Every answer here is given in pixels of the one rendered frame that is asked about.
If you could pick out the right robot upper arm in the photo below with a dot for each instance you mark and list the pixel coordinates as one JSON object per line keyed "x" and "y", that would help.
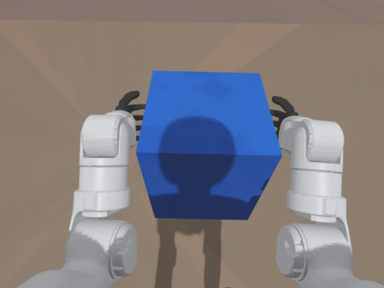
{"x": 317, "y": 256}

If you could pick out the left robot upper arm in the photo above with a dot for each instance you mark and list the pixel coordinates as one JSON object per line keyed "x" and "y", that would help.
{"x": 98, "y": 253}

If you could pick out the right robot hand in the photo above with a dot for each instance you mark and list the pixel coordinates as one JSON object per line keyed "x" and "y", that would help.
{"x": 281, "y": 115}

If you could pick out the left robot hand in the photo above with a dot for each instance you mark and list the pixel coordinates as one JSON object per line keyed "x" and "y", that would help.
{"x": 123, "y": 105}

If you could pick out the carton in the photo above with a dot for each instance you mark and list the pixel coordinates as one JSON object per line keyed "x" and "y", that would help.
{"x": 207, "y": 145}

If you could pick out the robot right forearm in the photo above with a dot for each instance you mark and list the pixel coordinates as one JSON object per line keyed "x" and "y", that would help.
{"x": 316, "y": 149}

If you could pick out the robot left forearm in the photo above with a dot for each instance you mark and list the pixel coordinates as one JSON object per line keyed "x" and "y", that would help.
{"x": 105, "y": 143}

